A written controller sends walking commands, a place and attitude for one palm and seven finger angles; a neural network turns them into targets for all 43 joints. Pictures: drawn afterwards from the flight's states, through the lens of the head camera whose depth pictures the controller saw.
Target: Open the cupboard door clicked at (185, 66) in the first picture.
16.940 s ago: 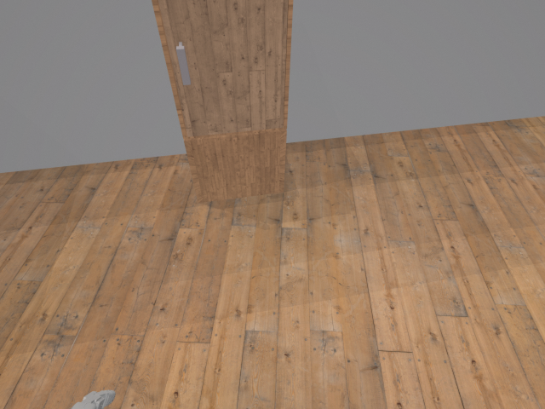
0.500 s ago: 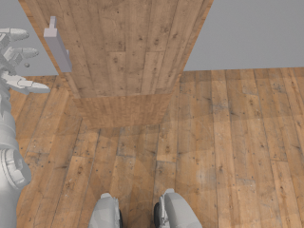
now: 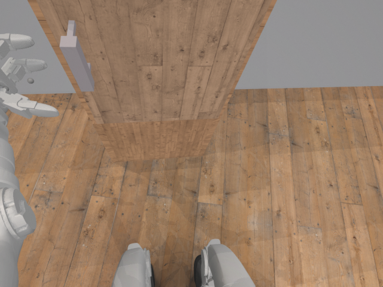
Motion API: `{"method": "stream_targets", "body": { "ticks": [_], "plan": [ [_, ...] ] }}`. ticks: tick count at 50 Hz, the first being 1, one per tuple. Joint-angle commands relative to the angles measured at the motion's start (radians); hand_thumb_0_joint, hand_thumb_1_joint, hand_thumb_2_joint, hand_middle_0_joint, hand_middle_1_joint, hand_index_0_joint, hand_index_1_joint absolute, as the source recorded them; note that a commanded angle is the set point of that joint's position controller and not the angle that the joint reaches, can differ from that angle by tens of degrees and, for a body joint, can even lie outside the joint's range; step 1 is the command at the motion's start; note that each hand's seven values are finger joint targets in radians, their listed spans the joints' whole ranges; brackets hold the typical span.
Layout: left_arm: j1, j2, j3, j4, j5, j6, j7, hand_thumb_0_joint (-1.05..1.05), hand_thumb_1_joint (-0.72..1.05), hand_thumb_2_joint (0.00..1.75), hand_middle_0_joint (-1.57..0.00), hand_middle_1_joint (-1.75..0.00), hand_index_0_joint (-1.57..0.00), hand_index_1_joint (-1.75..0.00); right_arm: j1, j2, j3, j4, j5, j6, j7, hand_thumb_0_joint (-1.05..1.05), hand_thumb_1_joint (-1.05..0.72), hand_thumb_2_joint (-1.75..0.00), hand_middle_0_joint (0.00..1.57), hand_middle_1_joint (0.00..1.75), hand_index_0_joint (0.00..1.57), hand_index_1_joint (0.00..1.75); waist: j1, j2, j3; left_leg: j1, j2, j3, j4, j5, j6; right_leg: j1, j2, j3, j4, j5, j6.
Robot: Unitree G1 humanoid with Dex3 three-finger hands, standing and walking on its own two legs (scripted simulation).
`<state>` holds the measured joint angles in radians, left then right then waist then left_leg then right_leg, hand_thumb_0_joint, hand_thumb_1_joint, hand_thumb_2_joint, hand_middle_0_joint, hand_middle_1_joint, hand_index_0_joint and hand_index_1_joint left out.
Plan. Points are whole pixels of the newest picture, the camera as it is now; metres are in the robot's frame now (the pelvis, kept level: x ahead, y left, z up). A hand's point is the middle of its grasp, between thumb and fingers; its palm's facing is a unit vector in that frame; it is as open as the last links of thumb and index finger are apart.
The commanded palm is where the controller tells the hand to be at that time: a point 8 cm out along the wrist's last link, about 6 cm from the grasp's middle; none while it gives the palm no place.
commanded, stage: move the hooked fingers beside the handle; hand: left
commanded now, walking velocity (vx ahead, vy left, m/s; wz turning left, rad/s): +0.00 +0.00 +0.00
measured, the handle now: (80, 57) +0.56 +0.20 +0.06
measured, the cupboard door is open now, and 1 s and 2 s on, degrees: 0 0 0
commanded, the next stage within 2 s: slide the fingers in behind the handle in 0.40 s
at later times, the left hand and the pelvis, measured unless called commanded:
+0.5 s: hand (41, 79) +0.50 +0.26 +0.07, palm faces +0.07 -1.00 -0.02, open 13.9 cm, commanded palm +0.48 +0.29 +0.06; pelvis +0.00 +0.00 +0.00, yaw +0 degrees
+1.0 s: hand (54, 82) +0.49 +0.23 +0.06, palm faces +0.06 -1.00 +0.00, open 13.9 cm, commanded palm +0.47 +0.27 +0.06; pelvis +0.00 -0.01 +0.00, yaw +0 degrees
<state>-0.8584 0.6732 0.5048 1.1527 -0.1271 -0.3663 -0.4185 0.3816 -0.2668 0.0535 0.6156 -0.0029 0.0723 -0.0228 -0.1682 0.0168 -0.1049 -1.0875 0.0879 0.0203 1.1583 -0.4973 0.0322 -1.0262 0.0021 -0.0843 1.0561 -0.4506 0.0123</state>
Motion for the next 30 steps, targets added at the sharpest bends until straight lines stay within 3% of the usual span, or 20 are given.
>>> {"method": "stream_targets", "body": {
  "ticks": [1, 3, 4, 5, 8, 9, 12, 14, 16, 17, 18, 20, 25, 29, 30],
  "plan": [
    [-0.397, 0.199, -0.037, -0.141, -0.012, -0.048, 0.009, 0.0, -0.5, 0.3, -0.3, -1.2, -0.3, -1.2, 0.164, -0.21, -0.079, -0.038, 0.004, -0.01, -0.017, 0.0, -0.9, -0.9, 0.2, 0.3, 0.2, 0.3, -0.035, 0.154, -0.395, 0.446, -0.032, -0.098, -0.142, 0.36, -0.005, 0.058, 0.048, 0.019, -0.117, 0.196, -0.026],
    [-0.448, 0.201, -0.044, -0.151, -0.006, -0.061, 0.024, 0.0, -0.5, 0.3, -0.3, -1.2, -0.3, -1.2, 0.163, -0.21, -0.075, -0.034, 0.001, -0.016, -0.019, 0.0, -0.9, -0.9, 0.2, 0.3, 0.2, 0.3, -0.043, 0.17, -0.383, 0.445, -0.032, -0.105, -0.141, 0.344, -0.006, 0.033, 0.046, 0.016, -0.106, 0.181, -0.032],
    [-0.457, 0.249, -0.006, -0.167, -0.001, -0.073, 0.035, 0.0, -0.5, 0.3, -0.3, -1.2, -0.3, -1.2, 0.165, -0.215, -0.076, -0.034, -0.004, -0.016, -0.02, 0.0, -0.9, -0.9, 0.2, 0.3, 0.2, 0.3, -0.031, 0.175, -0.426, 0.461, -0.032, -0.108, -0.137, 0.361, -0.009, 0.044, 0.044, 0.018, -0.099, 0.187, -0.031],
    [-0.456, 0.246, -0.011, -0.188, 0.002, -0.085, 0.039, 0.0, -0.5, 0.3, -0.3, -1.2, -0.3, -1.2, 0.162, -0.213, -0.077, -0.04, -0.005, -0.018, -0.019, 0.0, -0.9, -0.9, 0.2, 0.3, 0.2, 0.3, -0.023, 0.217, -0.46, 0.49, -0.033, -0.109, -0.133, 0.387, -0.013, 0.042, 0.043, 0.021, -0.093, 0.195, -0.034],
    [-0.443, 0.283, 0.03, -0.233, 0.003, -0.119, 0.055, 0.0, -0.5, 0.3, -0.3, -1.2, -0.3, -1.2, 0.163, -0.211, -0.078, -0.042, -0.012, -0.018, -0.013, 0.0, -0.9, -0.9, 0.2, 0.3, 0.2, 0.3, -0.005, 0.239, -0.537, 0.546, -0.029, -0.117, -0.117, 0.481, -0.02, 0.053, 0.044, 0.017, -0.073, 0.232, -0.038],
    [-0.436, 0.294, 0.035, -0.224, 0.009, -0.12, 0.057, 0.0, -0.5, 0.3, -0.3, -1.2, -0.3, -1.2, 0.16, -0.212, -0.076, -0.043, -0.011, -0.015, -0.011, 0.0, -0.9, -0.9, 0.2, 0.3, 0.2, 0.3, 0.0, 0.235, -0.54, 0.553, -0.026, -0.122, -0.122, 0.491, -0.025, 0.057, 0.045, 0.016, -0.073, 0.231, -0.036],
    [-0.447, 0.229, -0.012, -0.211, 0.014, -0.107, 0.06, 0.0, -0.5, 0.3, -0.3, -1.2, -0.3, -1.2, 0.151, -0.208, -0.077, -0.044, -0.009, -0.011, -0.006, 0.0, -0.9, -0.9, 0.2, 0.3, 0.2, 0.3, -0.012, 0.237, -0.51, 0.551, -0.025, -0.126, -0.127, 0.467, -0.026, 0.038, 0.045, 0.01, -0.078, 0.214, -0.034],
    [-0.439, 0.233, -0.01, -0.194, 0.016, -0.094, 0.061, 0.0, -0.5, 0.3, -0.3, -1.2, -0.3, -1.2, 0.155, -0.212, -0.075, -0.045, -0.008, -0.005, -0.006, 0.0, -0.9, -0.9, 0.2, 0.3, 0.2, 0.3, -0.01, 0.246, -0.505, 0.56, -0.024, -0.129, -0.134, 0.478, -0.029, 0.032, 0.045, 0.007, -0.079, 0.211, -0.035],
    [-0.443, 0.222, -0.018, -0.181, 0.013, -0.079, 0.064, 0.0, -0.5, 0.3, -0.3, -1.2, -0.3, -1.2, 0.154, -0.213, -0.076, -0.046, -0.006, -0.003, -0.01, 0.0, -0.9, -0.9, 0.2, 0.3, 0.2, 0.3, -0.023, 0.197, -0.484, 0.517, -0.026, -0.122, -0.133, 0.433, -0.02, 0.044, 0.044, 0.01, -0.086, 0.209, -0.031],
    [-0.436, 0.229, -0.007, -0.177, 0.01, -0.075, 0.067, 0.0, -0.5, 0.3, -0.3, -1.2, -0.3, -1.2, 0.156, -0.212, -0.075, -0.048, -0.006, -0.003, -0.01, 0.0, -0.9, -0.9, 0.2, 0.3, 0.2, 0.3, -0.019, 0.177, -0.482, 0.496, -0.029, -0.118, -0.136, 0.421, -0.017, 0.067, 0.045, 0.01, -0.089, 0.212, -0.029],
    [-0.429, 0.258, 0.02, -0.192, 0.007, -0.083, 0.069, 0.0, -0.5, 0.3, -0.3, -1.2, -0.3, -1.2, 0.16, -0.216, -0.076, -0.05, -0.008, -0.003, -0.013, 0.0, -0.9, -0.9, 0.2, 0.3, 0.2, 0.3, -0.011, 0.186, -0.502, 0.511, -0.028, -0.119, -0.134, 0.447, -0.017, 0.073, 0.045, 0.012, -0.084, 0.224, -0.033],
    [-0.413, 0.254, 0.024, -0.223, 0.005, -0.094, 0.071, 0.0, -0.5, 0.3, -0.3, -1.2, -0.3, -1.2, 0.156, -0.21, -0.077, -0.055, -0.009, -0.003, -0.009, 0.0, -0.9, -0.9, 0.2, 0.3, 0.2, 0.3, 0.004, 0.205, -0.548, 0.534, -0.031, -0.115, -0.131, 0.475, -0.02, 0.092, 0.045, 0.015, -0.085, 0.241, -0.031],
    [-0.384, 0.251, 0.019, -0.189, 0.005, -0.1, 0.065, 0.0, -0.5, 0.3, -0.3, -1.2, -0.3, -1.2, 0.156, -0.208, -0.075, -0.049, -0.005, 0.001, -0.008, 0.0, -0.9, -0.9, 0.2, 0.3, 0.2, 0.3, -0.005, 0.162, -0.492, 0.48, -0.032, -0.102, -0.135, 0.429, -0.014, 0.113, 0.049, 0.02, -0.094, 0.238, -0.029],
    [-0.385, 0.162, -0.039, -0.213, -0.008, -0.097, 0.057, 0.0, -0.5, 0.3, -0.3, -1.2, -0.3, -1.2, 0.158, -0.199, -0.081, -0.047, -0.004, -0.001, -0.005, 0.0, -0.9, -0.9, 0.2, 0.3, 0.2, 0.3, -0.011, 0.183, -0.492, 0.517, -0.033, -0.098, -0.141, 0.44, -0.014, 0.1, 0.05, 0.02, -0.106, 0.242, -0.03],
    [-0.369, 0.189, -0.016, -0.206, -0.01, -0.097, 0.058, 0.0, -0.5, 0.3, -0.3, -1.2, -0.3, -1.2, 0.158, -0.204, -0.082, -0.045, -0.004, 0.0, -0.006, 0.0, -0.9, -0.9, 0.2, 0.3, 0.2, 0.3, -0.004, 0.169, -0.485, 0.503, -0.031, -0.099, -0.143, 0.43, -0.015, 0.103, 0.05, 0.019, -0.106, 0.237, -0.03]
  ]
}}
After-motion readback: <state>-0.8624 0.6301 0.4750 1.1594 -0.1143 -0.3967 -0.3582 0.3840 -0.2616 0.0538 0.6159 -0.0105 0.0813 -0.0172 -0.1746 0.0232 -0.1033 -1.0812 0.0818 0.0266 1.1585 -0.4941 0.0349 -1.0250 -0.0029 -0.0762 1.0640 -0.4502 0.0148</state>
